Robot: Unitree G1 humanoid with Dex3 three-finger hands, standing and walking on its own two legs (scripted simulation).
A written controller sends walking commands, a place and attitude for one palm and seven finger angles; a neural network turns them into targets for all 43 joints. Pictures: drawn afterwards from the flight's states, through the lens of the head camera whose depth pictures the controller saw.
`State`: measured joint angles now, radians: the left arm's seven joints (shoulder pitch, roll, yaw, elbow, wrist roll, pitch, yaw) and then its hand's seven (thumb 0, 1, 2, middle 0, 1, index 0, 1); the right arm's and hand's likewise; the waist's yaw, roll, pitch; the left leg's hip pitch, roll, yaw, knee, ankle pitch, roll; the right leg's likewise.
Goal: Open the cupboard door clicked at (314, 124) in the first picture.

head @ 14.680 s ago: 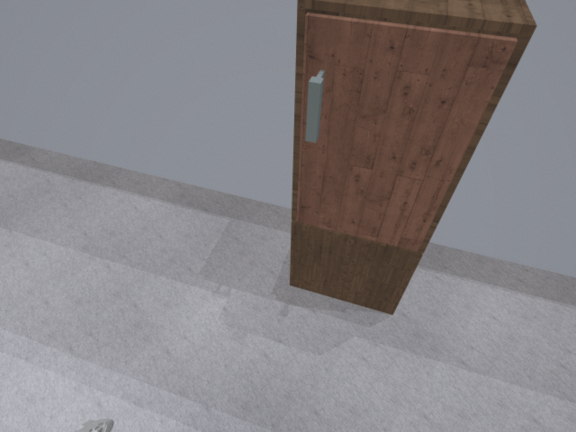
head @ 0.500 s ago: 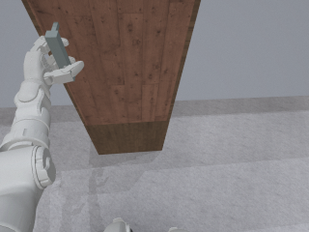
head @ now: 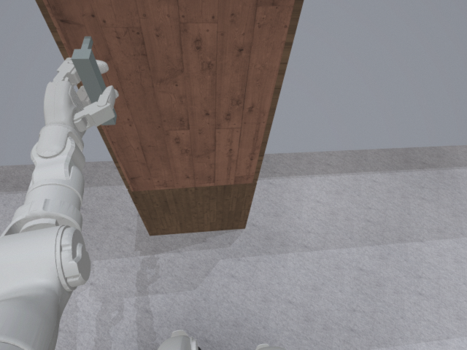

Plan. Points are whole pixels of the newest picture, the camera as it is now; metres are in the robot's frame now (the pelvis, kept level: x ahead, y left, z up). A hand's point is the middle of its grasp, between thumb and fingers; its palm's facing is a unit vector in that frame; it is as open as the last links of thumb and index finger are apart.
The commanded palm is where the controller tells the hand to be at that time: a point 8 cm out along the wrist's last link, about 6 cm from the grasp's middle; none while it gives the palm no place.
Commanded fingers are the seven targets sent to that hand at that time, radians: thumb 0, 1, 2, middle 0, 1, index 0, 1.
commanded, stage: pull the door open along its arc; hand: left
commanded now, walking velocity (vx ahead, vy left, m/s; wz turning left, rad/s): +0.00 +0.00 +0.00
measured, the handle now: (98, 82) +0.56 +0.20 +0.12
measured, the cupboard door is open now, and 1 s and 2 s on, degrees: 1 47 46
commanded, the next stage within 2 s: open thumb and fingers to let go in 0.90 s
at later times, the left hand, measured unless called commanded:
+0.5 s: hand (133, 158) +0.38 +0.13 +0.13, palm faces +0.34 -0.94 +0.11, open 6.7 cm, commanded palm +0.32 +0.17 +0.12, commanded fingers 0.00 0.90 0.90 -0.40 -1.35 -0.40 -1.35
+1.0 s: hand (208, 216) +0.29 +0.02 +0.13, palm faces +0.34 -0.94 +0.00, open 6.6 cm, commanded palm +0.25 +0.07 +0.12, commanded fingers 0.00 0.83 0.87 -0.40 -1.34 -0.40 -1.34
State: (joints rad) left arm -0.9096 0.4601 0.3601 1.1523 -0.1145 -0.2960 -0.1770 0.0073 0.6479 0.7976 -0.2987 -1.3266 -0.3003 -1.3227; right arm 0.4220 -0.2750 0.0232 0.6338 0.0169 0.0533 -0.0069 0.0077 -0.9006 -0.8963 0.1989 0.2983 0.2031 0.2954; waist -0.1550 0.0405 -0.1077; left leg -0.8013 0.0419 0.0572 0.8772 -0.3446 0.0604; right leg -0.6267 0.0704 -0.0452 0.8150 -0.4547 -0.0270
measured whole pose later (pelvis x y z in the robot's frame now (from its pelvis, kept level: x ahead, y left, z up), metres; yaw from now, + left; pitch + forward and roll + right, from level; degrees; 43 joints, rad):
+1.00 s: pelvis +0.01 -0.05 +0.02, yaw +4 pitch +0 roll +0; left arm 0.09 -0.08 -0.28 -0.05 0.01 0.06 0.55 0.01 0.64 0.75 -0.28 -1.32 -0.29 -1.32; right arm 0.18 -0.19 0.02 0.58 -0.02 0.11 0.03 0.01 -0.90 -0.90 0.20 0.30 0.20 0.30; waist -0.02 0.06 -0.08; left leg -0.40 0.02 0.01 0.70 -0.29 -0.01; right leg -0.23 0.06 -0.09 0.67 -0.44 -0.08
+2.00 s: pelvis -0.01 -0.04 +0.02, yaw +5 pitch +1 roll +0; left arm -0.01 -0.06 -0.27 0.04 0.03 0.02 0.43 -0.01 -0.50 0.30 -0.37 -0.58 -0.34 -0.59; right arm 0.17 -0.19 0.03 0.58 -0.02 0.10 0.03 0.01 -0.90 -0.90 0.20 0.30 0.20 0.30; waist 0.00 0.04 -0.06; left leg -0.45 -0.01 0.01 0.72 -0.28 0.02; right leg -0.28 0.04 -0.10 0.72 -0.45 -0.07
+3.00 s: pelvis +0.00 -0.03 +0.01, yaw +3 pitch +2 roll +0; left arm 0.53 0.13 -0.15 -0.37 -0.12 -0.13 0.00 -0.01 -0.50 0.30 -0.18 -0.32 -0.17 -0.31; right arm 0.25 -0.22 0.05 0.43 0.02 -0.01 0.01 0.02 -0.90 -0.90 0.20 0.30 0.20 0.30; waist 0.01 0.06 -0.08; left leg -0.48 0.01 0.04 0.77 -0.33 0.02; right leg -0.32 0.05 -0.06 0.76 -0.47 -0.06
